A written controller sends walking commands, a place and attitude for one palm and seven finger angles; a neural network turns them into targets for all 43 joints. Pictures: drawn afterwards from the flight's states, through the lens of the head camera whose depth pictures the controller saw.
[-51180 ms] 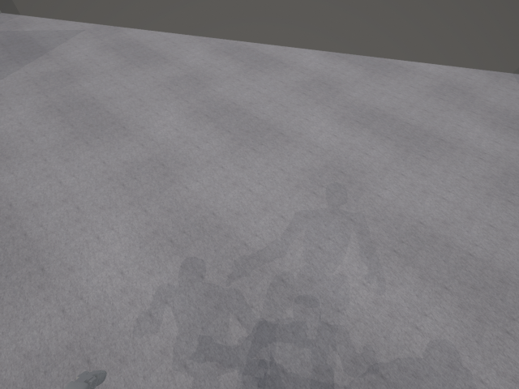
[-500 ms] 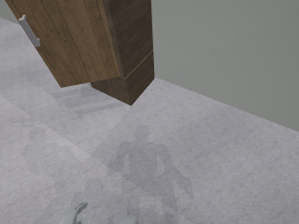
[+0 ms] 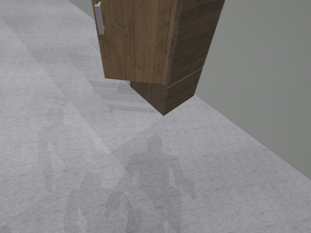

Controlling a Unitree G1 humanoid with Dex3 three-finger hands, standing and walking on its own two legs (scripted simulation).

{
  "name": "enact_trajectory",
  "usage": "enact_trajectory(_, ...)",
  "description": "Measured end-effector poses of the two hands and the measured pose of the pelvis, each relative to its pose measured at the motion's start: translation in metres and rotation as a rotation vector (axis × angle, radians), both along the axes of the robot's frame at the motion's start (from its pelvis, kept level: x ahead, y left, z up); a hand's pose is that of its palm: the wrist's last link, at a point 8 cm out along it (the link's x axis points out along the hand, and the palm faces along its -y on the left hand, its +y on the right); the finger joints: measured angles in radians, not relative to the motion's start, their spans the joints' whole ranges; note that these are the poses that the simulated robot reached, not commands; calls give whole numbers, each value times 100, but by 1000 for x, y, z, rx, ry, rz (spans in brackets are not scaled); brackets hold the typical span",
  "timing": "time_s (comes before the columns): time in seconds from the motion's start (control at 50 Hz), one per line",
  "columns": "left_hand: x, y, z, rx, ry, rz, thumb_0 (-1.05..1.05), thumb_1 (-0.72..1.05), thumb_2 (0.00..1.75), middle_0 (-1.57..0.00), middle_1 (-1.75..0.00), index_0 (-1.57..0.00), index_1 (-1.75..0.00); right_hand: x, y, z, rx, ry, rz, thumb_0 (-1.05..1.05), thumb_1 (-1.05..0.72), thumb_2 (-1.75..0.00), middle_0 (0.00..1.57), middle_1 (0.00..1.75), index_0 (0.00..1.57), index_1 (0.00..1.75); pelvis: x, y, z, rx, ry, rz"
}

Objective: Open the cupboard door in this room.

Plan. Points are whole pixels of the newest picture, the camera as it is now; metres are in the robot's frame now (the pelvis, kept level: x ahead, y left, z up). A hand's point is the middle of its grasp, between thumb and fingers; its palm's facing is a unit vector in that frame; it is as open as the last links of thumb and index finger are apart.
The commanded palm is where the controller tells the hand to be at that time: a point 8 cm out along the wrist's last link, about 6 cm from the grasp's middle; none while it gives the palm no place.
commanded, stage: take the last steps up to it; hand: left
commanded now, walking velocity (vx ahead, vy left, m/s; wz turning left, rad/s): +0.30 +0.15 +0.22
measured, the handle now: (100, 18) +1.05 +0.39 +0.02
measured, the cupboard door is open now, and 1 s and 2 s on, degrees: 44 44 44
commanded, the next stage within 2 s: come to a stop and stand still in 1.36 s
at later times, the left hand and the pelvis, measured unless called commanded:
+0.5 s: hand (105, 210) +0.19 +0.16 -0.14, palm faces +0.11 -0.97 -0.21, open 7.4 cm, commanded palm none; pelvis +0.11 -0.02 +0.01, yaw +6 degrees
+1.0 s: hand (74, 225) +0.15 +0.24 -0.18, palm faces +0.25 -0.96 -0.15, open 7.4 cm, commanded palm none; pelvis +0.27 +0.10 -0.01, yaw +8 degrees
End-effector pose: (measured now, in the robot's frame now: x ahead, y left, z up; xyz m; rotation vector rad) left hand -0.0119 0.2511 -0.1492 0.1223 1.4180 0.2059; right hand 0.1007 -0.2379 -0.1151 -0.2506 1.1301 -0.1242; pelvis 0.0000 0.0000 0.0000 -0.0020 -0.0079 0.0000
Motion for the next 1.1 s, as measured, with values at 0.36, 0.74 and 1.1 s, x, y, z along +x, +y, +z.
enact_trajectory(0.36, 184, -24, 36, 34, -299, -119, 1, 91, 90, -20, -30, -20, -30, -92, 1, -30, 95, 358, -147, 1, -91, -90, 20, 30, 20, 29, 71, -11, 2, 40, -2, 34)
enact_trajectory(0.74, 105, -30, 35, 3, 29, 175, 0, 93, 90, -20, -30, -20, -30, 161, 12, -11, 71, 162, 74, 1, -91, -90, 20, 30, 19, 29, 180, 8, 18, 24, 17, 148)
enact_trajectory(1.1, 267, 95, 6, -37, 7, 126, 1, 91, 90, -20, -30, -20, -30, 306, 145, -7, 36, -3, 68, -2, -94, -90, 20, 30, 20, 30, 300, 123, 5, 22, 17, 102)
